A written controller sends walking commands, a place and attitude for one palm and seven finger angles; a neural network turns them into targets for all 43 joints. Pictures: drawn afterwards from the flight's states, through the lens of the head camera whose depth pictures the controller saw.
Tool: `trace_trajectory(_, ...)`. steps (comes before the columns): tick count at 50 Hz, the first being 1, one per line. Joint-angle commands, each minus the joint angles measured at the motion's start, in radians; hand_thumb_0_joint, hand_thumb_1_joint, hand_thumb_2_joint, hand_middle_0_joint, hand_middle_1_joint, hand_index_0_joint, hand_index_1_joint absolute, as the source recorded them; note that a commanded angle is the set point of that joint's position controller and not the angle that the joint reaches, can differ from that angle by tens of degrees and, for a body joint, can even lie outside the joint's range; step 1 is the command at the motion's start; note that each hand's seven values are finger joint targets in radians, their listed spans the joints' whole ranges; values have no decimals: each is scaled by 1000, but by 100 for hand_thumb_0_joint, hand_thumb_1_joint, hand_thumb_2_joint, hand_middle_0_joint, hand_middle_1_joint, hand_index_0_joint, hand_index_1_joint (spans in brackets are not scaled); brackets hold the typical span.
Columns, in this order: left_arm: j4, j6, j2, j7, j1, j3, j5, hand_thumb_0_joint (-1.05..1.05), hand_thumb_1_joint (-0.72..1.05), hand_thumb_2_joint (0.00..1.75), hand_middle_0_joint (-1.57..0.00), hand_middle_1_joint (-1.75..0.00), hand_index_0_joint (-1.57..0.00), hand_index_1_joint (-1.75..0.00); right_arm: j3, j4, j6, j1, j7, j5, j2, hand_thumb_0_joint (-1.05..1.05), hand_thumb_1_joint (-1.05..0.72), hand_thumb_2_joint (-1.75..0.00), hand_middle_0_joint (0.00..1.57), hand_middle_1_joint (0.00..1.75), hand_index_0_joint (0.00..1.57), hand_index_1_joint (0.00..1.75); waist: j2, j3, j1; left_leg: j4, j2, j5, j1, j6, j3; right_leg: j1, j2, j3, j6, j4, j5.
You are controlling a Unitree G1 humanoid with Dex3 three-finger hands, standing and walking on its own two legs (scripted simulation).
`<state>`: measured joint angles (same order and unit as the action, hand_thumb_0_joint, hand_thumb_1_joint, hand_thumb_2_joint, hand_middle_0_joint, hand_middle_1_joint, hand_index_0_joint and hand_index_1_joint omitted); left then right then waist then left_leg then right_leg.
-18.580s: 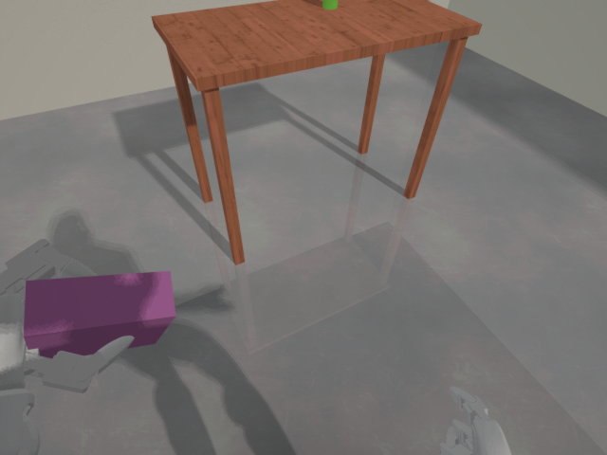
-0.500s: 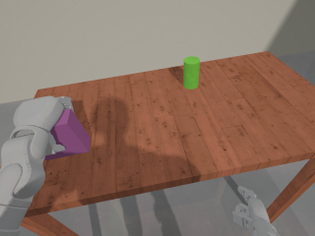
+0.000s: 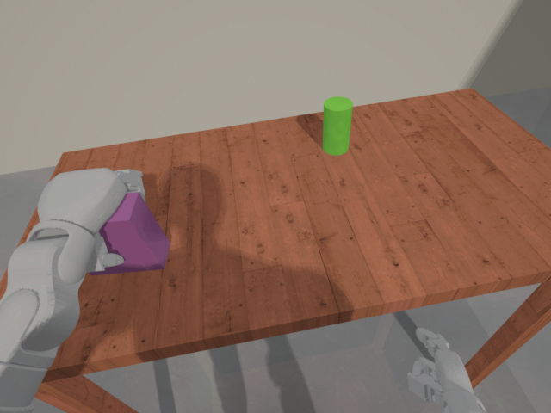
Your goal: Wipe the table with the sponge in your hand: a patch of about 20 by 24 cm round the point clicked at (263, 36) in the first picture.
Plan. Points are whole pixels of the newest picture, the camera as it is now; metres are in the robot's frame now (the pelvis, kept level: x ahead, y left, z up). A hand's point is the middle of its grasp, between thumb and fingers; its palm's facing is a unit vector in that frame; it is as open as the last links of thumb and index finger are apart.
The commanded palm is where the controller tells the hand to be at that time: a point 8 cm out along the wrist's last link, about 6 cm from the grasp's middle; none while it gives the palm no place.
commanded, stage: move the sponge above the wiping area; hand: left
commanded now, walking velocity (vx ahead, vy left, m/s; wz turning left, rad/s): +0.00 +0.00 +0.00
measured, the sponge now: (119, 244) +0.28 +0.28 +0.12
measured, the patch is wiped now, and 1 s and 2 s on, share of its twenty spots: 0.00 0.00 0.00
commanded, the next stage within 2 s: lower the sponge onto the table in 0.64 s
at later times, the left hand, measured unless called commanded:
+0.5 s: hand (95, 217) +0.28 +0.28 +0.18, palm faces +0.12 -0.02 -0.99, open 9.3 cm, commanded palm +0.23 +0.29 +0.26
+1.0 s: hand (73, 219) +0.26 +0.30 +0.19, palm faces +0.17 -0.03 -0.99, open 9.3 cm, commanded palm +0.22 +0.28 +0.25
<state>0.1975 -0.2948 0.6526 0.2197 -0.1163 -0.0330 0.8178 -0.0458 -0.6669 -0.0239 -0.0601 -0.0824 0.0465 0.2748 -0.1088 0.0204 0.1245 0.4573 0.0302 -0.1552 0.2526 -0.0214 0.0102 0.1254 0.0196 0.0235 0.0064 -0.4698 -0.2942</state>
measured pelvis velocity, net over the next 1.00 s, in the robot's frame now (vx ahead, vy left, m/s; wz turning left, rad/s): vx -0.01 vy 0.00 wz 0.00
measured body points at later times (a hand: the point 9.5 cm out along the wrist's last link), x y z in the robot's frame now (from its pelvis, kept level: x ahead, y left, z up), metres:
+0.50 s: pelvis -0.01 +0.00 +0.00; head -0.02 -0.04 +0.45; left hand +0.26 +0.28 +0.23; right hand +0.23 -0.20 -0.09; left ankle +0.06 +0.13 -0.74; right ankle -0.02 -0.13 -0.74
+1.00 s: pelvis -0.01 +0.00 +0.00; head -0.02 -0.04 +0.45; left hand +0.25 +0.30 +0.24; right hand +0.23 -0.20 -0.09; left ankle +0.06 +0.13 -0.74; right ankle -0.02 -0.13 -0.74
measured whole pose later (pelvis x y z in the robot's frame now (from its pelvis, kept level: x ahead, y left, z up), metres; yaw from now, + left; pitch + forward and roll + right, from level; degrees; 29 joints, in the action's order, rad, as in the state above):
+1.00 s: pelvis -0.01 +0.00 +0.00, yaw +0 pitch -4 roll +0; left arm 0.17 -0.36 0.65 0.15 -0.14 0.01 0.81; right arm -0.04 -0.70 -0.04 -0.04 -0.08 0.06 0.27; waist -0.11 0.01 0.14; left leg 0.45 0.04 -0.14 0.24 -0.03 0.02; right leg 0.12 0.01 0.03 0.00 -0.47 -0.28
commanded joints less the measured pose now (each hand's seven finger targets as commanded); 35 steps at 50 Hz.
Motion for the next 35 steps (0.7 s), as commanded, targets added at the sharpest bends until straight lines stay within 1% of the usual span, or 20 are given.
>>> trace_trajectory(1, 188, -17, 350, -134, -408, 306, 28, 0, 10, 130, -120, -160, -120, -160, 17, 192, 72, 279, 8, 1, 71, 0, -90, -90, 20, 30, 20, 30, -29, -294, 45, -43, -45, 172, -205, 34, 5, 21, -37, -52, -80, 97, 188)
trace_trajectory(2, 149, -35, 321, -142, -391, 278, 26, 0, 10, 130, -120, -160, -120, -160, 21, 183, 63, 249, 8, -7, 77, 0, -90, -90, 20, 30, 20, 30, -10, -293, 43, -46, -43, 174, -188, 35, -6, 14, -23, -18, -71, 99, 188)
trace_trajectory(4, 103, -72, 300, -137, -324, 268, 27, 0, 10, 130, -120, -160, -120, -160, 25, 175, 53, 246, 15, -4, 85, 0, -90, -90, 20, 30, 20, 30, 24, -275, 43, -43, -41, 180, -175, 32, -13, 17, -20, -21, -63, 98, 216)
trace_trajectory(6, 121, -100, 275, -107, -284, 244, 20, 0, 10, 130, -120, -160, -120, -160, 14, 196, 51, 302, 21, 15, 77, 0, -90, -90, 20, 30, 20, 30, 31, -258, 36, -45, -46, 161, -158, 34, -4, 23, -34, -41, -67, 92, 209)
trace_trajectory(7, 135, -107, 229, -88, -276, 192, 14, 0, 10, 130, -120, -160, -120, -160, 16, 201, 44, 275, 22, 7, 82, 0, -90, -90, 20, 30, 20, 30, 24, -256, 29, -44, -43, 154, -154, 37, -15, 27, -18, -10, -56, 92, 214)
trace_trajectory(10, 213, -111, 197, -40, -196, 147, 14, 0, 10, 130, -120, -160, -120, -160, 17, 219, 39, 268, 26, 12, 78, 0, -90, -90, 20, 30, 20, 30, 32, -260, 17, -36, -50, 148, -158, 44, -11, 41, -23, 0, -44, 80, 223)
trace_trajectory(11, 221, -112, 211, -30, -213, 157, 22, 0, 10, 130, -120, -160, -120, -160, 9, 230, 48, 311, 25, 21, 70, 0, -90, -90, 20, 30, 20, 30, 31, -249, 13, -31, -46, 127, -156, 44, -3, 53, -36, -32, -57, 78, 203)
trace_trajectory(15, 279, -56, 292, -38, -317, 191, 54, 0, 10, 130, -120, -160, -120, -160, 12, 213, 51, 255, 12, 2, 73, 0, -90, -90, 20, 30, 20, 30, 24, -263, 12, -41, -52, 111, -174, 50, 9, 68, -33, 0, -49, 88, 144)
trace_trajectory(16, 297, -45, 317, -50, -365, 219, 55, 0, 10, 130, -120, -160, -120, -160, 6, 224, 67, 297, 3, 8, 65, 0, -90, -90, 20, 30, 20, 30, 18, -259, 16, -41, -50, 89, -187, 48, 20, 73, -46, -39, -66, 92, 118)
trace_trajectory(17, 268, -28, 333, -69, -421, 219, 59, 0, 10, 130, -120, -160, -120, -160, 9, 207, 67, 251, -5, -7, 73, 0, -90, -90, 20, 30, 20, 30, -4, -275, 15, -48, -56, 91, -189, 50, 14, 66, -34, -9, -63, 105, 103)
trace_trajectory(18, 230, -16, 307, -86, -432, 207, 59, 0, 10, 130, -120, -160, -120, -160, 10, 195, 73, 243, -9, -1, 64, 0, -90, -90, 20, 30, 20, 30, 11, -261, 10, -52, -53, 91, -199, 44, 14, 80, -38, -10, -59, 110, 90)
trace_trajectory(21, 152, -15, 343, -127, -478, 257, 47, 0, 10, 130, -120, -160, -120, -160, 16, 172, 80, 280, -16, 7, 70, 0, -90, -90, 20, 30, 20, 30, -8, -255, 23, -58, -51, 69, -205, 38, 12, 69, -44, -57, -78, 125, 78)
trace_trajectory(22, 123, -19, 324, -137, -497, 234, 44, 0, 10, 130, -120, -160, -120, -160, 17, 166, 75, 256, -16, -3, 77, 0, -90, -90, 20, 30, 20, 30, -10, -274, 26, -62, -50, 84, -195, 36, 5, 48, -27, -27, -72, 123, 93)
trace_trajectory(25, 64, -54, 308, -129, -407, 239, 36, 0, 10, 130, -120, -160, -120, -160, 23, 156, 61, 259, -2, 3, 83, 0, -90, -90, 20, 30, 20, 30, 14, -275, 35, -57, -48, 117, -174, 32, -3, 28, -22, -28, -62, 112, 142)
trace_trajectory(26, 72, -75, 305, -116, -385, 240, 37, 0, 10, 130, -120, -160, -120, -160, 15, 172, 64, 310, 3, 11, 77, 0, -90, -90, 20, 30, 20, 30, 3, -272, 40, -52, -50, 115, -168, 33, 2, 26, -30, -60, -75, 106, 148)
trace_trajectory(28, 87, -95, 226, -76, -330, 164, 27, 0, 10, 130, -120, -160, -120, -160, 16, 183, 54, 281, 15, 12, 75, 0, -90, -90, 20, 30, 20, 30, 28, -266, 24, -46, -47, 121, -152, 35, -11, 31, -15, -19, -53, 95, 179)
trace_trajectory(29, 88, -104, 251, -56, -270, 192, 27, 0, 10, 130, -120, -160, -120, -160, 23, 183, 45, 266, 18, 6, 87, 0, -90, -90, 20, 30, 20, 30, 49, -275, 31, -39, -51, 126, -148, 39, -9, 26, -20, -12, -51, 91, 197)
trace_trajectory(31, 137, -110, 227, -17, -225, 169, 28, 0, 10, 130, -120, -160, -120, -160, 11, 213, 46, 310, 24, 21, 73, 0, -90, -90, 20, 30, 20, 30, 59, -255, 17, -31, -52, 110, -139, 44, -3, 44, -34, -33, -55, 82, 191)
trace_trajectory(32, 140, -105, 217, -3, -235, 143, 30, 0, 10, 130, -120, -160, -120, -160, 11, 213, 41, 274, 22, 8, 82, 0, -90, -90, 20, 30, 20, 30, 75, -245, 14, -31, -52, 101, -125, 47, -6, 52, -20, -7, -47, 83, 188)
trace_trajectory(35, 267, -48, 285, -3, -251, 199, 37, 0, 10, 130, -120, -160, -120, -160, 13, 224, 48, 254, 20, 3, 75, 0, -90, -90, 20, 30, 20, 30, 44, -276, 17, -21, -56, 120, -157, 54, 1, 53, -25, -8, -45, 75, 194)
